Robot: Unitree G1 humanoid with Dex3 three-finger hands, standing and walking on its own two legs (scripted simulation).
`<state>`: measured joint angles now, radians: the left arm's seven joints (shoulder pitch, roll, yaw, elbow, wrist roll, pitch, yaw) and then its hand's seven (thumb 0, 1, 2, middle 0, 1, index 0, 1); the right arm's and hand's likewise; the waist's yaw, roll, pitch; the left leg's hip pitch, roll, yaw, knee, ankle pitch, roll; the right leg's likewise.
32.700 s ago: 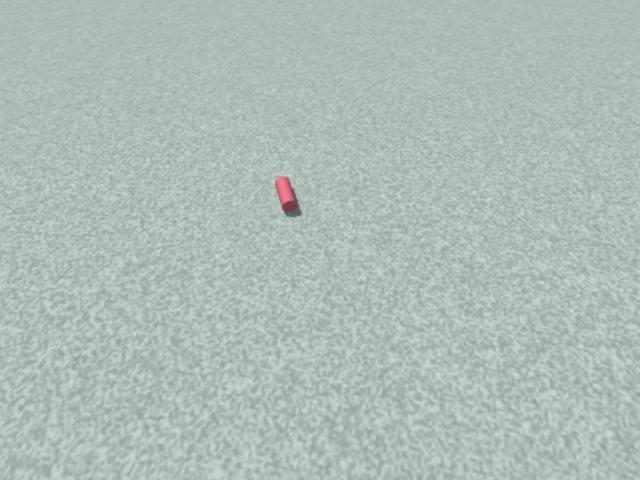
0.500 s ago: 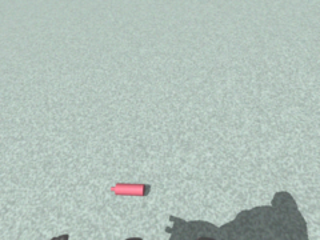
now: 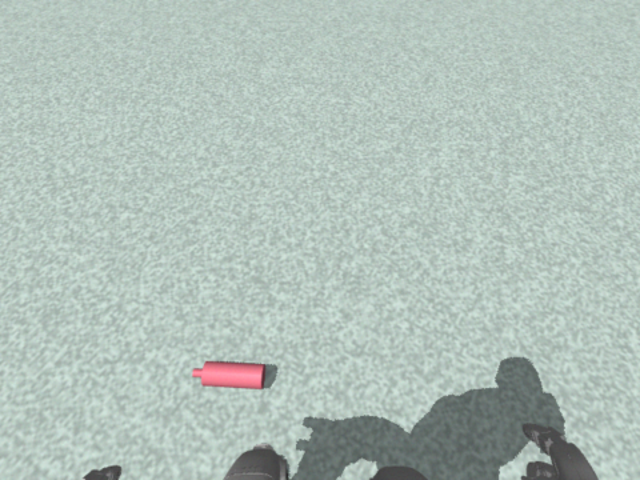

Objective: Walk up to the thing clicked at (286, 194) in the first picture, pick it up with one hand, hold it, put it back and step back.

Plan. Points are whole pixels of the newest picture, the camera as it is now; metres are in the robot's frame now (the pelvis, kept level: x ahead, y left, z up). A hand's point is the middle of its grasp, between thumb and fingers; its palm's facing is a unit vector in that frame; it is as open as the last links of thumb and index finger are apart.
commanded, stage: walk up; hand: left
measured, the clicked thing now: (228, 374) +0.44 +0.28 -0.71
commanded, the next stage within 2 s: stand in 1.98 s
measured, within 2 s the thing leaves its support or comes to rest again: neither
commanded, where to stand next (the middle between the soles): +0.06 +0.02 m, yaw +1 degrees
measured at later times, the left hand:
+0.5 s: hand out of the picture +0.01 +0.28 -0.13, palm faces +0.04 -0.91 -0.42, open 7.4 cm
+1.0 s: hand out of the picture +0.06 +0.27 -0.12, palm faces +0.04 -0.94 -0.35, open 7.4 cm
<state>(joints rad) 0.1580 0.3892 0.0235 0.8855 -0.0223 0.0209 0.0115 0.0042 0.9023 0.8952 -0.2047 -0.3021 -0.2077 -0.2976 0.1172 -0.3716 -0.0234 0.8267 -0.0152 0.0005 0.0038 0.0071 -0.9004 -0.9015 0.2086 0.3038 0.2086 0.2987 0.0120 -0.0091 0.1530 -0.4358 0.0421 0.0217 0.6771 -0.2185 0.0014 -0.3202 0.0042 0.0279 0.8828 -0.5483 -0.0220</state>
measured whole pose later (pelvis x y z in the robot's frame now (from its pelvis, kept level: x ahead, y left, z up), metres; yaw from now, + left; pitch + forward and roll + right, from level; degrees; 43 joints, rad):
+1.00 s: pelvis -0.02 +0.01 +0.03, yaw +3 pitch -2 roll +0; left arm 0.09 0.36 0.01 1.10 0.00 -0.02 -0.01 0.01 0.90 0.90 -0.20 -0.30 -0.21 -0.30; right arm 0.14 -0.36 0.00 1.11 0.00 -0.01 0.02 0.01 -0.90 -0.90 0.21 0.30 0.21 0.30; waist 0.00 0.01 0.05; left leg -0.18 0.01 -0.07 0.42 -0.20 -0.02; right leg -0.12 -0.02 -0.03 0.39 -0.23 0.02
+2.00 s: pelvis +0.00 +0.02 +0.03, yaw +5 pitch -2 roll +0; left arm 0.09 0.35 0.02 1.14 0.01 -0.01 0.00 0.00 0.90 0.90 -0.20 -0.30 -0.21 -0.30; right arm 0.10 -0.34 0.00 1.14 -0.01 0.00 0.01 0.01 -0.90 -0.90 0.21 0.30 0.21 0.30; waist 0.01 0.01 0.05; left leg -0.14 -0.01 -0.09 0.36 -0.18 -0.01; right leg -0.07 -0.04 -0.05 0.33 -0.22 0.03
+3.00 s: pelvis -0.01 +0.00 +0.03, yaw +3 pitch -3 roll +0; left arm 0.12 0.35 0.00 1.12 0.01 0.00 -0.01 0.00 0.90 0.90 -0.20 -0.30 -0.21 -0.30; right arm 0.12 -0.36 0.02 1.12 -0.01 -0.01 0.01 0.01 -0.90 -0.90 0.21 0.30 0.21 0.30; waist 0.01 0.01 0.05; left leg -0.13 0.01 -0.08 0.34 -0.16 -0.03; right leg -0.08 -0.02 -0.04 0.33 -0.20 0.01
